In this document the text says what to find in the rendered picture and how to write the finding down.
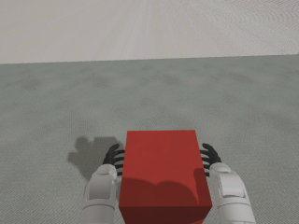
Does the robot right forearm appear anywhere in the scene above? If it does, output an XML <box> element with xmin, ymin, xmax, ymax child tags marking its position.
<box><xmin>209</xmin><ymin>162</ymin><xmax>257</xmax><ymax>224</ymax></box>

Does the left robot hand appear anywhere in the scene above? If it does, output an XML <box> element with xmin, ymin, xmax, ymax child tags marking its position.
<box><xmin>103</xmin><ymin>144</ymin><xmax>125</xmax><ymax>176</ymax></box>

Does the robot left forearm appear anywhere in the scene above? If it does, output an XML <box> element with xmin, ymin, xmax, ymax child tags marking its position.
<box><xmin>80</xmin><ymin>163</ymin><xmax>118</xmax><ymax>224</ymax></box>

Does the carton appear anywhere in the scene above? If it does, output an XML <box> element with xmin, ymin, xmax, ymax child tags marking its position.
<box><xmin>119</xmin><ymin>130</ymin><xmax>213</xmax><ymax>224</ymax></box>

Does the right robot hand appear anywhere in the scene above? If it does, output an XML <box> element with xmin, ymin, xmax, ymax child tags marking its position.
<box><xmin>200</xmin><ymin>143</ymin><xmax>221</xmax><ymax>177</ymax></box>

